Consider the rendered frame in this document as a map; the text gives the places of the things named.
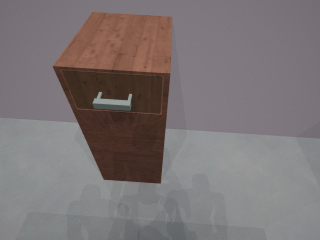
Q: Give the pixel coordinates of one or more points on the handle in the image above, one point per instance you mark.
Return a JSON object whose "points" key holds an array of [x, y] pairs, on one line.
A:
{"points": [[112, 104]]}

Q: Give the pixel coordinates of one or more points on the drawer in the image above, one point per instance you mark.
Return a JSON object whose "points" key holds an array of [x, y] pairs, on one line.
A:
{"points": [[146, 89]]}

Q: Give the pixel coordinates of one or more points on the cabinet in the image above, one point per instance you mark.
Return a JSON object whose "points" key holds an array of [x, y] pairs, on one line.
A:
{"points": [[127, 146]]}

